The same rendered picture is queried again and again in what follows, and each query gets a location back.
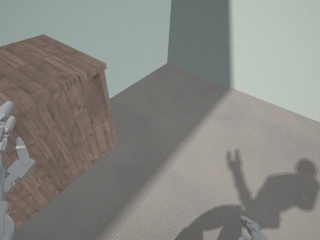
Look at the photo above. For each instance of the counter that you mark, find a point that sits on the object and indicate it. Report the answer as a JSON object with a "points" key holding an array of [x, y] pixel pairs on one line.
{"points": [[63, 115]]}

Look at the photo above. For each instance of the robot left hand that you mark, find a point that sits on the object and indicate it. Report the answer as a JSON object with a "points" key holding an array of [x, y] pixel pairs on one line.
{"points": [[20, 168]]}

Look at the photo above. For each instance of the robot right hand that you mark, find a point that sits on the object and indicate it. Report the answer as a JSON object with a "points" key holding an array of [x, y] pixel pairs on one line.
{"points": [[253, 229]]}

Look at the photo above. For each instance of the left robot forearm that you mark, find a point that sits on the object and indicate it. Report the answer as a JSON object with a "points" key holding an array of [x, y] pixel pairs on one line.
{"points": [[7, 224]]}

